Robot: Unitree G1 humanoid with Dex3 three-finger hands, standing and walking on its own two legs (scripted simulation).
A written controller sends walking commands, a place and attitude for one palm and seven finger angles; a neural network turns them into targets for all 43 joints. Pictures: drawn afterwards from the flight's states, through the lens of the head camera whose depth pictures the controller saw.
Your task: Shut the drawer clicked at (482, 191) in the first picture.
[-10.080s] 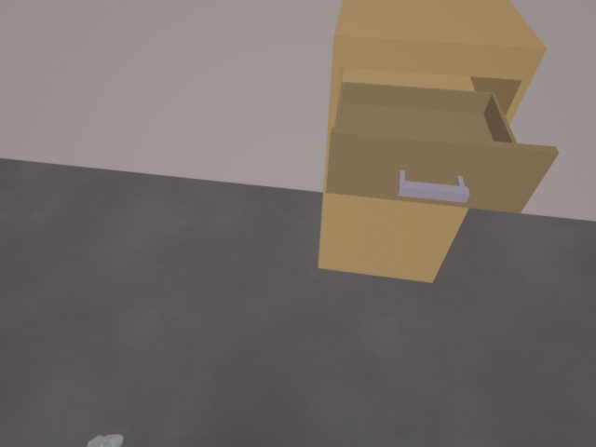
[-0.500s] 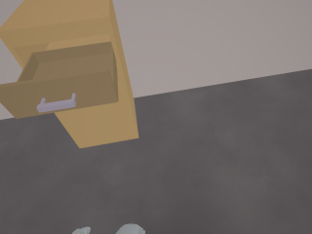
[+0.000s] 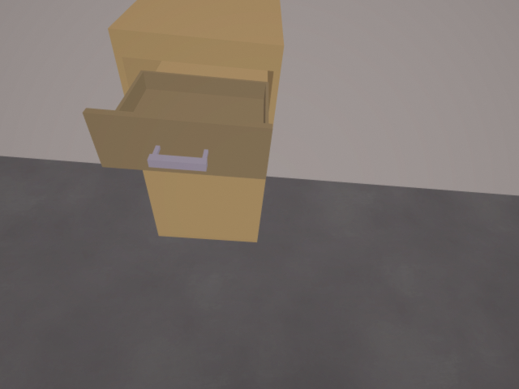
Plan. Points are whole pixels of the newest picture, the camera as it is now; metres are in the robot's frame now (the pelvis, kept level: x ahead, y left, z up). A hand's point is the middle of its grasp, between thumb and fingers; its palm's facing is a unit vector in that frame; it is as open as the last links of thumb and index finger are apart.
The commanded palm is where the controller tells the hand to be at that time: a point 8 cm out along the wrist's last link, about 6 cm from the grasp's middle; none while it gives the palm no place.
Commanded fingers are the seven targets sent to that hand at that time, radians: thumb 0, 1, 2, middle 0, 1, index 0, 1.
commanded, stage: take the last steps up to it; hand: left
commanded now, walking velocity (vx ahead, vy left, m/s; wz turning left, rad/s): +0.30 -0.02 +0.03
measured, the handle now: (179, 157) +0.60 +0.24 -0.01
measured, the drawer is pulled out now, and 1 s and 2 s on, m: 0.29 0.29 0.29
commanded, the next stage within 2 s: come to a stop and stand still in 0.84 s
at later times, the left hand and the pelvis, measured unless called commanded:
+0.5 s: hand (211, 344) +0.24 +0.10 -0.17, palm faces +0.03 -0.98 -0.18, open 7.4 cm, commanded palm none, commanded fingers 0.00 0.90 0.90 -0.20 -0.30 -0.20 -0.30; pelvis +0.13 -0.07 -0.02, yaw +3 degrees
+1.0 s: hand (182, 379) +0.18 +0.14 -0.19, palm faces +0.13 -0.98 -0.13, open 7.4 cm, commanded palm none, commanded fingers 0.00 0.90 0.90 -0.20 -0.30 -0.20 -0.30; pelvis +0.25 -0.01 -0.01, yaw +2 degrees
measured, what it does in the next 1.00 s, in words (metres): walks ahead: right foot, then left foot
